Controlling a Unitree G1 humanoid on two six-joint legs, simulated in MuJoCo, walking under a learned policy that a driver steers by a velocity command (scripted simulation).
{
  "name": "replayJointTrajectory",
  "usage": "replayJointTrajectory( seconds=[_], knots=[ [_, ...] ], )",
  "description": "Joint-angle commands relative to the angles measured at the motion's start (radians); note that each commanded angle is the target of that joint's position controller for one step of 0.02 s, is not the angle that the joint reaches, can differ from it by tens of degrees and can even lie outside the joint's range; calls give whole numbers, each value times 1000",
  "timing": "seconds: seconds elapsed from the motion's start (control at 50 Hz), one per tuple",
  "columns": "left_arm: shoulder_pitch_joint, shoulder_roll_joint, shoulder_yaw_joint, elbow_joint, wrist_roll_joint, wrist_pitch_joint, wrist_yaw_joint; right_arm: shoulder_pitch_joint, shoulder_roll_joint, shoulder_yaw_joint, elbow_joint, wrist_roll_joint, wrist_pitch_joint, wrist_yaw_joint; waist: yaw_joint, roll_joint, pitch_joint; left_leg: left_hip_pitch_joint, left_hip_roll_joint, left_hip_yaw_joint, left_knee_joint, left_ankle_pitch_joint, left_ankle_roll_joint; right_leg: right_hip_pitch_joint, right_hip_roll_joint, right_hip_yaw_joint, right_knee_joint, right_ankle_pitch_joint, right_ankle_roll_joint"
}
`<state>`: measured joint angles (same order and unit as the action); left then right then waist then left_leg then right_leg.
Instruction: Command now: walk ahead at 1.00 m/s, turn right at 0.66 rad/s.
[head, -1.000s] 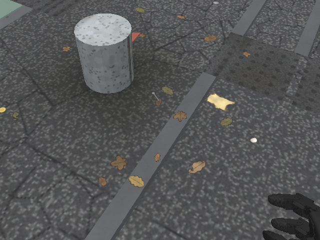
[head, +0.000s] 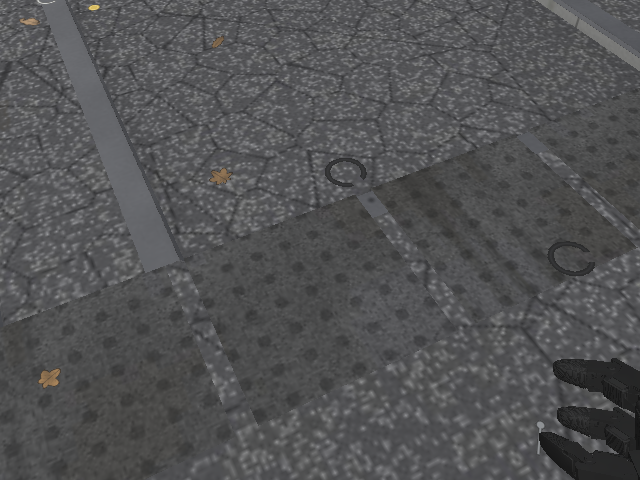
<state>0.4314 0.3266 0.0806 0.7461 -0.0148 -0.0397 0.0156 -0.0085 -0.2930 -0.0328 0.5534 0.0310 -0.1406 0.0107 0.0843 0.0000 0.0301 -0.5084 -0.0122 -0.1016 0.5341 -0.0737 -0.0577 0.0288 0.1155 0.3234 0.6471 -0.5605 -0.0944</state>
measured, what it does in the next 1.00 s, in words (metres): walks ahead, turning left: right foot, then left foot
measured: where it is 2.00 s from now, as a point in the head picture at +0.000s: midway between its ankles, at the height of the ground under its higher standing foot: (281, 134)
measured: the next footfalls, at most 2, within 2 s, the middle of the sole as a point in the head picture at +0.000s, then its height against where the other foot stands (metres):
right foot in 0.48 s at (450, 426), level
left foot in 0.96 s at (347, 260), level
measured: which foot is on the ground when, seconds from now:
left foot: down 0.00-0.48, up 0.50-0.94, down 0.96-1.00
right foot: down 0.00-0.00, up 0.02-0.46, down 0.48-0.96, up 0.98-1.00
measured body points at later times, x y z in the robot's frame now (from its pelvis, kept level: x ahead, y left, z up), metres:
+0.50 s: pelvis +0.41 -0.03 +0.00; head +0.45 -0.04 +0.45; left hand +0.73 +0.12 -0.02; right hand +0.28 -0.26 -0.13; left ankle +0.16 +0.15 -0.69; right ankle +0.57 -0.16 -0.71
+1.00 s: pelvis +0.86 -0.02 -0.02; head +0.87 +0.00 +0.43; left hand +0.84 +0.27 -0.15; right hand +1.09 -0.24 -0.09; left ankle +0.99 +0.05 -0.71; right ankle +0.61 -0.19 -0.61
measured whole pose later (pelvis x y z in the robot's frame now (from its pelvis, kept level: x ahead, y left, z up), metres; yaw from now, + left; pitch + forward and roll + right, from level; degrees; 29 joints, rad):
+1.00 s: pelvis +0.86 -0.02 -0.02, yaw +17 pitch -2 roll -2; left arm 0.31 0.29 0.05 0.83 -0.01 -0.07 0.00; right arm 0.17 -0.32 -0.06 0.65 0.05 -0.02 0.06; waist -0.02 0.01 0.07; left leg -0.58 -0.05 0.12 0.79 -0.24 0.18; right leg 0.10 -0.03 -0.17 1.02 -0.39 0.02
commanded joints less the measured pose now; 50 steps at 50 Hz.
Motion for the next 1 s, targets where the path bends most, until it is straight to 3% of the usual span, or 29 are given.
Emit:
replayJointTrajectory(
  seconds=[0.02, 0.04, 0.06, 0.08, 0.1, 0.12, 0.16, 0.22, 0.3, 0.38, 0.44, 0.46, 0.48, 0.5, 0.52, 0.54, 0.56, 0.58, 0.6, 0.62, 0.66, 0.72, 0.82, 0.88, 0.92, 0.94, 0.96, 0.98, 1.0],
  knots=[
    [170, -109, -53, -96, -52, -26, -22, 526, -306, -97, 102, -41, 7, 10, -120, 613, -448, 1016, 426, -849, -220, -693, 291, -728, 19, -106, 801, 35, 37],
    [76, -1, -50, -77, -71, -22, -9, 442, -184, -78, 64, -34, 11, 17, -172, 404, -305, 904, 399, -924, -319, -905, 262, -837, -79, -132, 855, 132, 30],
    [-87, 66, -37, -100, -46, -22, -12, 400, -122, -65, 67, -31, 20, 10, -199, 226, -170, 774, 344, -728, -300, -749, 232, -841, -102, -167, 832, 187, 23],
    [-181, 66, -37, -118, -23, -26, -13, 377, -124, -63, 84, -42, 26, 10, -188, 44, -96, 645, 297, -578, -292, -555, 221, -801, -132, -180, 779, 211, 20],
    [-262, 55, -36, -144, 3, -34, -14, 366, -114, -59, 103, -47, 24, 13, -181, 11, -42, 556, 250, -462, -288, -425, 222, -779, -155, -179, 690, 225, 12],
    [-252, 34, -38, -147, -6, -35, -22, 346, -95, -49, 119, -52, 20, 12, -136, 57, -17, 488, 224, -390, -299, -368, 221, -736, -180, -164, 631, 244, 5],
    [-243, 3, -46, -140, -19, -29, -29, 358, -34, -28, 150, -32, 16, 21, -107, 89, 7, 445, 202, -322, -331, -316, 232, -725, -194, -176, 551, 235, 0],
    [-312, -14, -62, -163, -4, -38, -39, 383, -87, -36, 174, -20, 10, 14, -93, 43, 81, 428, 248, -298, -393, -261, 284, -856, -225, -186, 427, 340, 17],
    [-488, -11, -72, -212, 10, -56, -59, 457, -108, -30, 212, -12, 9, 1, -146, 20, 129, 378, 208, -101, -481, -56, 252, -789, -218, -283, 175, 613, 50],
    [-618, -13, -69, -255, -7, -73, -85, 549, -121, -17, 269, -2, 29, -5, -181, 37, 151, 467, 213, 18, -509, 126, 225, -660, -162, -347, -39, 704, 39],
    [-562, 47, -35, -270, -8, -78, -82, 575, -159, -16, 297, -13, 52, -13, -105, 143, 45, 568, 250, 13, -314, 706, 197, -460, -83, -369, -77, 561, 15],
    [-428, 96, -10, -248, -14, -72, -69, 563, -184, -20, 303, -24, 63, -16, -20, 185, -46, 571, 250, 13, -150, 889, 187, -301, -59, -373, -67, 500, -5],
    [-206, 132, 13, -197, -20, -60, -50, 511, -202, -21, 296, -33, 70, -20, 116, 189, -150, 410, 220, 38, 106, 872, 156, -7, -94, -349, -60, 487, -19],
    [33, 212, 36, -141, -9, -43, -24, 515, -124, 0, 254, -66, 63, -25, 173, 46, -341, 118, 149, 29, 476, 412, 133, 388, -332, -92, 19, 321, -37],
    [48, 243, 33, -120, 23, -54, -41, 678, 49, 42, 237, -13, 38, -18, 38, -299, -568, -137, 8, -53, 788, -392, 116, 587, -542, 433, -197, -216, -160],
    [46, 139, 15, -104, 19, -57, -40, 536, -73, 11, 225, 36, 26, -21, 85, -262, -435, -233, 44, -72, 881, -357, 128, 461, -499, 500, -365, -285, -111],
    [-9, 93, 4, -80, 13, -62, -36, 404, -102, -7, 187, 52, 25, -25, 82, -197, -230, -321, 78, -30, 899, -290, 123, 319, -481, 315, -365, -134, -83],
    [-62, 75, 0, -66, 19, -69, -38, 352, -83, -4, 177, 34, 27, -28, 42, -74, -139, -288, 124, -21, 858, -222, 122, 155, -457, 175, -375, 69, -77],
    [-112, 43, -4, -51, 37, -77, -42, 346, -64, -11, 179, 13, 38, -25, -12, -51, -84, -230, 157, -20, 819, -174, 120, 14, -420, 63, -395, 178, -73],
    [-153, 3, -11, -37, 49, -85, -43, 389, -33, -11, 187, 17, 59, -16, -64, -87, -72, -163, 189, -34, 805, -151, 117, -75, -401, -19, -418, 232, -72],
    [-223, -36, -13, -14, 24, -89, -46, 392, 4, -13, 188, 27, 104, -8, -107, -97, -5, -144, 220, -26, 766, -177, 110, -178, -384, -180, -475, 323, -54],
    [-261, 3, -2, 2, 29, -96, -37, 309, 2, -14, 146, 10, 127, -5, -129, -56, 96, -214, 224, -13, 679, -44, 91, -259, -359, -355, -529, 464, -40],
    [-194, 93, 9, 16, 28, -92, -13, 139, -29, -9, 88, 0, 105, 41, -82, 50, 148, -189, 158, 129, 342, 250, 133, -154, -313, -557, -570, 619, -1],
    [-141, 173, 22, 23, 24, -65, 0, 79, -77, -26, 44, 12, 93, 72, -87, 6, 113, -95, 54, 263, 206, 223, 176, 18, -325, -607, -449, 1182, 54],
    [-149, 240, 39, 10, 15, -33, 13, 221, -141, -59, 56, 30, 105, 70, -190, -93, 7, 77, -33, 316, 226, 79, 203, 97, -358, -604, -203, 1642, 58],
    [-196, 256, 43, -9, 10, -20, 10, 415, -201, -90, 99, 30, 123, 63, -295, -129, -85, 301, -51, 289, 266, -18, 235, 31, -372, -584, 28, 1716, 40],
    [-243, 228, 37, -22, 5, -23, 3, 644, -274, -131, 161, 29, 140, 41, -400, -89, -171, 639, -54, 203, 226, -48, 273, -166, -330, -566, 356, 1540, 46],
    [-250, 41, -13, -48, 10, -62, -13, 639, -315, -141, 180, 33, 158, 27, -334, 294, -78, 769, 28, 7, 148, -25, 369, -502, -78, -542, 897, 302, 95],
    [-112, -33, -49, -141, -19, -115, -29, 483, -288, -103, 100, -15, 119, 30, -129, 421, -277, 933, 242, -713, -150, -505, 593, -844, 22, -265, 1104, 0, 99]
  ],
)
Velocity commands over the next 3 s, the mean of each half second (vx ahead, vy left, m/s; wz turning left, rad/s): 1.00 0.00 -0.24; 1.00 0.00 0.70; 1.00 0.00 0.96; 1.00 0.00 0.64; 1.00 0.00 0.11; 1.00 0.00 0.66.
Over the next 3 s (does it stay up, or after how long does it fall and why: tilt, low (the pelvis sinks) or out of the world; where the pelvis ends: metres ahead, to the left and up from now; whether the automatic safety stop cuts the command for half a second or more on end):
stays up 1.95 1.26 0.02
